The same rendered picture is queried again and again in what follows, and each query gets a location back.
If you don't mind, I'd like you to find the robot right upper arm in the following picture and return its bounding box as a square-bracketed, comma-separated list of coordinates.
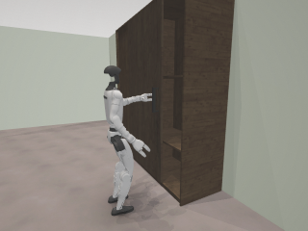
[109, 90, 123, 124]

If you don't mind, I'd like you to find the robot left upper arm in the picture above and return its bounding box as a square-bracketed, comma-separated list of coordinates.
[123, 98, 128, 106]

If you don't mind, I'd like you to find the robot left forearm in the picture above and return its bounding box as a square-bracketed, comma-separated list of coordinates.
[123, 95, 141, 105]

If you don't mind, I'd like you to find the wardrobe door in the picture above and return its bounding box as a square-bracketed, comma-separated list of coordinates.
[118, 26, 131, 147]
[127, 0, 164, 183]

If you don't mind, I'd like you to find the handle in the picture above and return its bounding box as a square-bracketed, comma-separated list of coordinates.
[152, 88, 159, 113]

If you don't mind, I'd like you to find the robot left hand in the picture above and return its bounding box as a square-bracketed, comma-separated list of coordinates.
[141, 93, 152, 102]

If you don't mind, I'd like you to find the robot left thigh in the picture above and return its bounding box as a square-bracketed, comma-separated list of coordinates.
[115, 149, 126, 172]

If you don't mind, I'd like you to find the robot right hand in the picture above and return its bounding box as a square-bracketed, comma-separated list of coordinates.
[132, 139, 150, 158]

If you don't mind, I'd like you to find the robot right thigh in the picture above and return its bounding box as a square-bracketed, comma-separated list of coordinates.
[113, 136, 134, 180]

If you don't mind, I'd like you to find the robot thigh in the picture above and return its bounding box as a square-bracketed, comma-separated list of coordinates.
[115, 149, 126, 172]
[113, 136, 134, 180]

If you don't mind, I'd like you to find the robot right forearm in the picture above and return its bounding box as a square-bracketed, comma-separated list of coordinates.
[112, 115, 136, 143]

